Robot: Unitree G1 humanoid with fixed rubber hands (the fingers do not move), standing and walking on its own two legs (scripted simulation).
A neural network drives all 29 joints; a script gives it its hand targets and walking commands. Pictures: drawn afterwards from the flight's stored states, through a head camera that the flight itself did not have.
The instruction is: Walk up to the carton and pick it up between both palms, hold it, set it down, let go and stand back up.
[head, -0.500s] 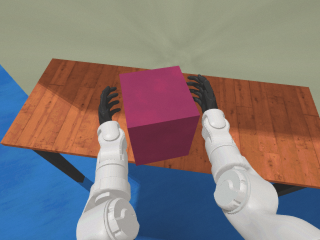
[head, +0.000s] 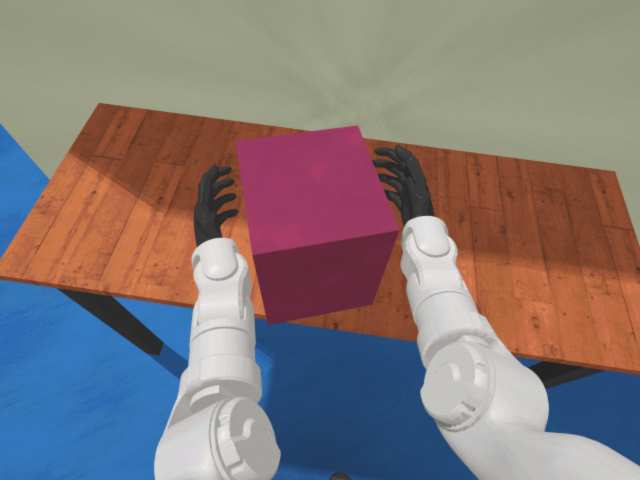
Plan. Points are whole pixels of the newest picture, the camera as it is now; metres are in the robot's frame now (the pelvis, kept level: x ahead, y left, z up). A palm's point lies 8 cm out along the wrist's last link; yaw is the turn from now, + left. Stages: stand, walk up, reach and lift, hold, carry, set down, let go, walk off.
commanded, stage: set down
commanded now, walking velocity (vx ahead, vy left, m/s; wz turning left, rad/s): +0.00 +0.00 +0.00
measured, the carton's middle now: (310, 230) +0.44 +0.06 -0.03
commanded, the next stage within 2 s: none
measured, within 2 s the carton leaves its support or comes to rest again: neither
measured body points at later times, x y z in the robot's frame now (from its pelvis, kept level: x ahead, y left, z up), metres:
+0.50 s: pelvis +0.00 +0.00 +0.00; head +0.11 +0.02 +0.43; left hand +0.40 +0.18 +0.02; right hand +0.46 -0.08 +0.03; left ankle +0.01 +0.16 -0.74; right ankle -0.01 -0.06 -0.74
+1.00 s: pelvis +0.00 +0.02 -0.02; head +0.14 +0.00 +0.41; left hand +0.42 +0.19 +0.00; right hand +0.50 -0.08 -0.01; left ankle +0.01 +0.16 -0.74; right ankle -0.01 -0.06 -0.74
